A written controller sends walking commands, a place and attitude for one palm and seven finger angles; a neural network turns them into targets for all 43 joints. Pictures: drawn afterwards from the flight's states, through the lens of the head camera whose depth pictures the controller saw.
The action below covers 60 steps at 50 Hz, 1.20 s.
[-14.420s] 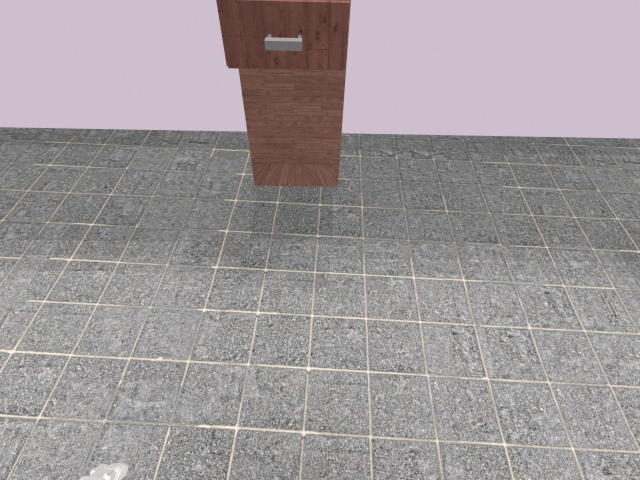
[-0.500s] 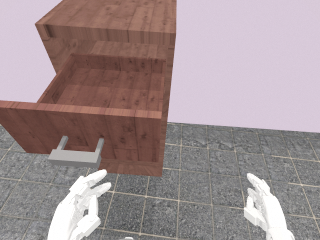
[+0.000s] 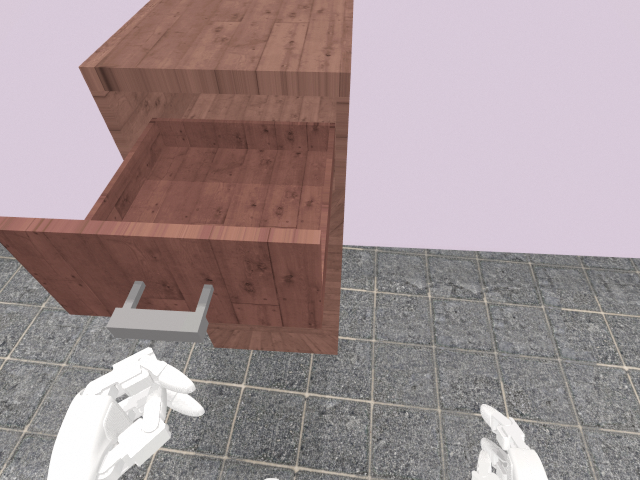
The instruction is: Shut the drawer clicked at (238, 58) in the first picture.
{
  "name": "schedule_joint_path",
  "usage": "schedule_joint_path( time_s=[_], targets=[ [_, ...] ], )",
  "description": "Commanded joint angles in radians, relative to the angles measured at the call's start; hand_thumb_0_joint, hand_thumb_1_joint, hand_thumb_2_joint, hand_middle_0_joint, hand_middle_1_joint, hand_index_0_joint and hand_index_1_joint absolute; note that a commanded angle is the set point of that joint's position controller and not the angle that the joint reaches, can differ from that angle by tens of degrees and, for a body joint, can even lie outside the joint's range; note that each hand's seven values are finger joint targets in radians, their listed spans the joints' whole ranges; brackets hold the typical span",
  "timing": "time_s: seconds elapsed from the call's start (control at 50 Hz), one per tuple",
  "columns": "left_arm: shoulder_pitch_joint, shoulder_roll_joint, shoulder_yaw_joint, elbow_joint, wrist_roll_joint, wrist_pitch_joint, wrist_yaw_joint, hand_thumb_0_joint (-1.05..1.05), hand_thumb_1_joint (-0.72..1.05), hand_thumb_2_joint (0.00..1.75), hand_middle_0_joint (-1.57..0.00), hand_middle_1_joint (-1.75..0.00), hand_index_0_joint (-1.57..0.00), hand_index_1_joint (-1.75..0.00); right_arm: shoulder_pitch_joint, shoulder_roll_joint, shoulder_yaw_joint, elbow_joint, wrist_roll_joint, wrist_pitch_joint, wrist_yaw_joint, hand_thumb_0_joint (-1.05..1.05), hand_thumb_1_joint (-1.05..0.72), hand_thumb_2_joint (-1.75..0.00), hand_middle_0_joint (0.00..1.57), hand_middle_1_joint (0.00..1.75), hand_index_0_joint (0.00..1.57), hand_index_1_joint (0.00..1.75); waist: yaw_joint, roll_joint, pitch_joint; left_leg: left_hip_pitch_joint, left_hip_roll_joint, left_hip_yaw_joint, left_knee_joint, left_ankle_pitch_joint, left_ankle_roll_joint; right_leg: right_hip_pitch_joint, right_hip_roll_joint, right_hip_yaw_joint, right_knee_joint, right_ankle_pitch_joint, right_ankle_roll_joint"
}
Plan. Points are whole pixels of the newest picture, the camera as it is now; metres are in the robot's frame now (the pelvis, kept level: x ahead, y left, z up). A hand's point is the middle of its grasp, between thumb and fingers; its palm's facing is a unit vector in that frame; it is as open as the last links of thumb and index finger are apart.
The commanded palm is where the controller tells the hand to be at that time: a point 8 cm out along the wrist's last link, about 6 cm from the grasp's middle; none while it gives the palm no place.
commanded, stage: raise the hand and make a fist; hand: left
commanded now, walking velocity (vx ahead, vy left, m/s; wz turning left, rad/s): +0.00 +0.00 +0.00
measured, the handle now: (165, 308) +0.29 +0.20 +0.08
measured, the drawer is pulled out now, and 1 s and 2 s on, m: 0.30 0.30 0.30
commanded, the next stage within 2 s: bring the fist close to the handle in 1.02 s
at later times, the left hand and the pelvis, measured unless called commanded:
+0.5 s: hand (127, 433) +0.14 +0.16 +0.15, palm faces +0.00 -0.99 -0.11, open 3.2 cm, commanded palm +0.08 +0.21 +0.17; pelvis +0.01 +0.01 +0.02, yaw +1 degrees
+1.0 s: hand (113, 431) +0.14 +0.16 +0.17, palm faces +0.03 -0.99 -0.15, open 3.3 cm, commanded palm +0.08 +0.21 +0.18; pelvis +0.01 -0.01 +0.03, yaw +1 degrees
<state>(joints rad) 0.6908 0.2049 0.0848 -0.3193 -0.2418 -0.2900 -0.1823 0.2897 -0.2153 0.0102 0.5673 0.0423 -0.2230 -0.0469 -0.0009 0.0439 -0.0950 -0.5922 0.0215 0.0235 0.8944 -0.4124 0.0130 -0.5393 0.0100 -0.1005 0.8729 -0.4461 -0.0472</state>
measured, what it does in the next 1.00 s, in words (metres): stands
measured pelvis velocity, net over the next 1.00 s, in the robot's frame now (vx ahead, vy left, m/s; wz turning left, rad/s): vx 0.01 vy -0.01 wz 0.01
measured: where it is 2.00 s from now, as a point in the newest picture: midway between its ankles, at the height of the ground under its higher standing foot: outside the picture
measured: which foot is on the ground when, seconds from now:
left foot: down 0.00-1.00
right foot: down 0.00-1.00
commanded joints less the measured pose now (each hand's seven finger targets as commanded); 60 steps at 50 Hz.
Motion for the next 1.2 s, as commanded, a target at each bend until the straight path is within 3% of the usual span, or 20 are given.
schedule_joint_path(
  time_s=[0.0,0.06,0.12,0.3,0.44,0.5,0.58,0.64,0.68,0.74,0.78,0.82,0.86,0.92,0.96,1.0,1.04,1.08,1.1,1.18],
  targets=[
    [0.085,0.062,0.027,-0.277,-0.016,-0.091,-0.003,0.0,0.9,0.9,-1.1,-1.27,-1.1,-1.27,-0.165,-0.107,-0.051,-0.201,0.005,-0.111,0.0,0.0,-0.9,-0.9,0.2,0.3,0.2,0.3,0.022,-0.051,-0.09,0.092,-0.017,-0.044,-0.122,0.172,0.026,0.058,-0.029,0.085,-0.19,0.162,0.041],
    [0.065,0.102,0.056,-0.313,-0.004,-0.086,0.008,0.0,0.9,0.9,-1.16,-1.34,-1.16,-1.34,-0.168,-0.114,-0.051,-0.195,0.006,-0.12,-0.004,0.0,-0.9,-0.9,0.2,0.3,0.2,0.3,0.023,-0.033,-0.074,0.11,-0.014,-0.05,-0.138,0.167,0.028,0.056,-0.026,0.074,-0.197,0.144,0.034],
    [0.086,0.1,0.071,-0.328,-0.013,-0.07,0.011,0.0,0.9,0.9,-1.22,-1.4,-1.22,-1.4,-0.164,-0.109,-0.05,-0.202,0.012,-0.125,-0.008,0.0,-0.9,-0.9,0.2,0.3,0.2,0.3,0.034,-0.025,-0.077,0.135,-0.013,-0.05,-0.161,0.165,0.025,0.076,-0.021,0.062,-0.204,0.147,0.03],
    [0.109,0.082,0.028,-0.436,-0.006,0.037,-0.009,0.0,0.9,0.9,-1.4,-1.6,-1.4,-1.6,-0.19,-0.104,-0.022,-0.214,0.022,-0.147,0.005,0.0,-0.9,-0.9,0.2,0.3,0.2,0.3,0.044,-0.004,-0.037,0.225,-0.001,-0.061,-0.226,0.234,0.021,0.125,-0.003,0.018,-0.224,0.254,0.027],
    [0.077,0.097,0.039,-0.529,-0.005,0.113,-0.004,0.0,0.9,0.9,-1.4,-1.6,-1.4,-1.6,-0.222,-0.093,0.005,-0.219,0.029,-0.154,0.005,0.0,-0.9,-0.9,0.2,0.3,0.2,0.3,0.05,0.007,0.013,0.263,0.002,-0.07,-0.281,0.183,0.016,0.152,0.001,0.01,-0.271,0.205,0.024],
    [0.084,0.092,0.039,-0.561,-0.006,0.132,-0.004,0.0,0.9,0.9,-1.4,-1.6,-1.4,-1.6,-0.222,-0.091,0.011,-0.214,0.03,-0.165,0.007,0.0,-0.9,-0.9,0.2,0.3,0.2,0.3,0.053,0.006,0.0,0.292,0.002,-0.073,-0.298,0.198,0.014,0.175,0.002,0.005,-0.285,0.223,0.024],
    [0.051,0.139,0.089,-0.563,-0.017,0.164,-0.013,0.0,0.9,0.9,-1.4,-1.6,-1.4,-1.6,-0.237,-0.092,0.016,-0.207,0.039,-0.185,0.0,0.0,-0.9,-0.9,0.2,0.3,0.2,0.3,0.06,-0.011,0.018,0.301,0.0,-0.071,-0.316,0.164,0.015,0.19,0.0,0.019,-0.325,0.191,0.025],
    [0.052,0.125,0.103,-0.511,-0.035,0.19,-0.026,0.0,0.9,0.9,-1.4,-1.6,-1.4,-1.6,-0.241,-0.095,0.018,-0.193,0.042,-0.192,-0.007,0.0,-0.9,-0.9,0.2,0.3,0.2,0.3,0.062,-0.051,0.046,0.299,-0.003,-0.067,-0.326,0.161,0.016,0.199,0.0,0.026,-0.349,0.19,0.028],
    [0.054,0.106,0.084,-0.509,-0.043,0.203,-0.038,0.0,0.9,0.9,-1.4,-1.6,-1.4,-1.6,-0.247,-0.097,0.021,-0.194,0.045,-0.204,-0.006,0.0,-0.9,-0.9,0.2,0.3,0.2,0.3,0.064,-0.018,0.05,0.306,-0.008,-0.064,-0.333,0.17,0.016,0.207,-0.002,0.026,-0.353,0.207,0.028],
    [0.038,0.125,0.099,-0.524,-0.049,0.202,-0.039,0.0,0.9,0.9,-1.4,-1.6,-1.4,-1.6,-0.243,-0.101,0.017,-0.193,0.043,-0.216,-0.008,0.0,-0.9,-0.9,0.2,0.3,0.2,0.3,0.066,-0.031,0.049,0.309,-0.013,-0.06,-0.33,0.164,0.019,0.208,-0.004,0.039,-0.368,0.191,0.031],
    [0.027,0.138,0.11,-0.539,-0.042,0.191,-0.031,0.0,0.9,0.9,-1.4,-1.6,-1.4,-1.6,-0.24,-0.103,0.017,-0.188,0.043,-0.226,-0.008,0.0,-0.9,-0.9,0.2,0.3,0.2,0.3,0.067,0.001,0.047,0.316,-0.015,-0.057,-0.329,0.153,0.019,0.206,-0.006,0.044,-0.38,0.16,0.028],
    [0.053,0.149,0.138,-0.526,-0.045,0.176,-0.022,0.0,0.9,0.9,-1.4,-1.6,-1.4,-1.6,-0.233,-0.103,0.009,-0.179,0.039,-0.232,-0.008,0.0,-0.9,-0.9,0.2,0.3,0.2,0.3,0.071,-0.022,0.04,0.321,-0.015,-0.053,-0.318,0.176,0.02,0.213,-0.009,0.05,-0.385,0.183,0.03],
    [0.04,0.168,0.161,-0.521,-0.046,0.163,-0.018,0.0,0.9,0.9,-1.4,-1.6,-1.4,-1.6,-0.241,-0.103,0.006,-0.172,0.04,-0.237,-0.01,0.0,-0.9,-0.9,0.2,0.3,0.2,0.3,0.073,0.007,0.051,0.318,-0.018,-0.048,-0.309,0.165,0.019,0.208,-0.013,0.068,-0.407,0.156,0.028],
    [0.013,0.158,0.163,-0.464,-0.062,0.157,-0.03,0.0,0.9,0.9,-1.4,-1.6,-1.4,-1.6,-0.235,-0.107,0.005,-0.16,0.042,-0.241,-0.02,0.0,-0.9,-0.9,0.2,0.3,0.2,0.3,0.065,-0.034,0.09,0.314,-0.016,-0.044,-0.304,0.144,0.019,0.185,-0.02,0.091,-0.442,0.098,0.035],
    [-0.003,0.171,0.179,-0.46,-0.068,0.149,-0.037,0.0,0.9,0.9,-1.4,-1.6,-1.4,-1.6,-0.242,-0.112,0.004,-0.151,0.044,-0.254,-0.025,0.0,-0.9,-0.9,0.2,0.3,0.2,0.3,0.067,0.012,0.091,0.329,-0.018,-0.043,-0.3,0.141,0.019,0.188,-0.025,0.106,-0.463,0.077,0.032],
    [-0.016,0.174,0.181,-0.434,-0.076,0.153,-0.045,0.0,0.9,0.9,-1.4,-1.6,-1.4,-1.6,-0.232,-0.114,0.001,-0.145,0.045,-0.262,-0.031,0.0,-0.9,-0.9,0.2,0.3,0.2,0.3,0.063,-0.02,0.09,0.332,-0.017,-0.043,-0.301,0.143,0.02,0.19,-0.029,0.116,-0.474,0.072,0.037],
    [-0.034,0.174,0.177,-0.428,-0.081,0.154,-0.058,0.0,0.9,0.9,-1.4,-1.6,-1.4,-1.6,-0.232,-0.119,0.001,-0.144,0.042,-0.274,-0.035,0.0,-0.9,-0.9,0.2,0.3,0.2,0.3,0.063,-0.049,0.079,0.335,-0.018,-0.043,-0.295,0.154,0.023,0.195,-0.033,0.129,-0.479,0.08,0.044],
    [-0.045,0.173,0.177,-0.433,-0.079,0.153,-0.061,0.0,0.9,0.9,-1.4,-1.6,-1.4,-1.6,-0.231,-0.122,0.003,-0.135,0.04,-0.284,-0.034,0.0,-0.9,-0.9,0.2,0.3,0.2,0.3,0.063,-0.013,0.076,0.352,-0.019,-0.044,-0.301,0.17,0.023,0.203,-0.034,0.124,-0.478,0.103,0.041],
    [-0.032,0.189,0.201,-0.423,-0.079,0.153,-0.06,0.0,0.9,0.9,-1.4,-1.6,-1.4,-1.6,-0.229,-0.122,-0.001,-0.131,0.039,-0.286,-0.034,0.0,-0.9,-0.9,0.2,0.3,0.2,0.3,0.068,-0.027,0.06,0.354,-0.018,-0.046,-0.303,0.193,0.023,0.218,-0.033,0.119,-0.466,0.147,0.041],
    [-0.021,0.135,0.157,-0.369,-0.077,0.157,-0.072,0.0,0.9,0.9,-1.4,-1.6,-1.4,-1.6,-0.221,-0.126,-0.001,-0.121,0.034,-0.281,-0.025,0.0,-0.9,-0.9,0.2,0.3,0.2,0.3,0.064,-0.042,0.054,0.343,-0.021,-0.044,-0.314,0.231,0.023,0.224,-0.022,0.084,-0.415,0.258,0.043]
  ],
)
